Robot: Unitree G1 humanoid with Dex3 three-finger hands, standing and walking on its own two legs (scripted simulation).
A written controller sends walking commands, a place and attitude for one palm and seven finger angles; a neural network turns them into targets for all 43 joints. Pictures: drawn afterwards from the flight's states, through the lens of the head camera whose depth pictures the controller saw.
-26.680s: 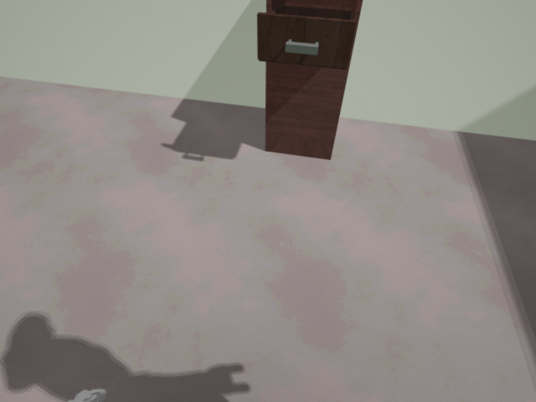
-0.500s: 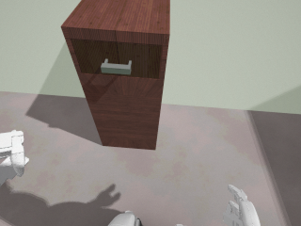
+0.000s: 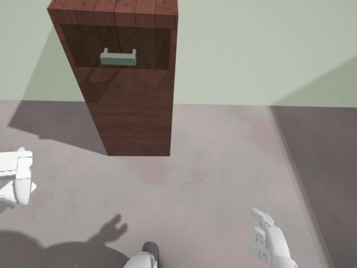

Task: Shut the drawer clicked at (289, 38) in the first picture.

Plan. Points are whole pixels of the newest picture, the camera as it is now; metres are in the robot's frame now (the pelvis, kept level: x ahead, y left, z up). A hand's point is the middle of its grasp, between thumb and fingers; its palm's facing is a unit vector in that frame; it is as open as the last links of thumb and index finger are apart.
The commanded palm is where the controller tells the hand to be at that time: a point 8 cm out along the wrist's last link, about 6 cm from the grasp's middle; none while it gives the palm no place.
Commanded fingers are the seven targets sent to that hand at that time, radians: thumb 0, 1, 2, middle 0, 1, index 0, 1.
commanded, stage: stop stepping back and stand still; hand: left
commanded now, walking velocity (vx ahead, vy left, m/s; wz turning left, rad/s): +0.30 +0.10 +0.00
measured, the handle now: (119, 55) +0.75 +0.25 +0.00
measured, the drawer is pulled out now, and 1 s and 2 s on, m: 0.00 0.00 0.00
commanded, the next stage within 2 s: let the arm hang, fingers relaxed in 0.66 s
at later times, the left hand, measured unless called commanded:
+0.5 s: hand out of the picture +0.13 +0.25 +0.17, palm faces +0.40 -0.82 -0.41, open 3.2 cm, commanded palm +0.08 +0.29 +0.18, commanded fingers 0.00 0.90 0.90 -1.40 -1.60 -1.40 -1.60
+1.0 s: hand out of the picture +0.05 +0.20 -0.15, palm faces +0.08 -0.98 -0.20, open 3.1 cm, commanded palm none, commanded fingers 0.00 0.90 0.90 -0.88 -1.04 -0.88 -1.04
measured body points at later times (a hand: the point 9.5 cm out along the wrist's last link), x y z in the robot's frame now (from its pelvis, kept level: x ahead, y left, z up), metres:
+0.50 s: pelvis -0.04 +0.01 +0.00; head -0.06 +0.02 +0.45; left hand +0.10 +0.29 +0.19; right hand +0.10 -0.23 -0.08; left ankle -0.01 +0.10 -0.72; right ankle -0.07 -0.12 -0.73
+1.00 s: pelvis -0.05 +0.01 -0.01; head -0.06 +0.02 +0.44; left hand +0.04 +0.25 -0.13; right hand +0.06 -0.22 -0.13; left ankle -0.01 +0.11 -0.73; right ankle -0.06 -0.10 -0.73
